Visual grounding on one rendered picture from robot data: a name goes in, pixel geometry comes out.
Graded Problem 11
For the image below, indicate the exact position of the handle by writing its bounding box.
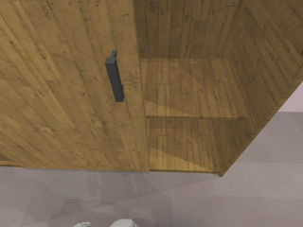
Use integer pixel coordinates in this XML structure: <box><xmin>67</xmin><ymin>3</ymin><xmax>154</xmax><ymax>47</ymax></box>
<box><xmin>105</xmin><ymin>50</ymin><xmax>124</xmax><ymax>102</ymax></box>

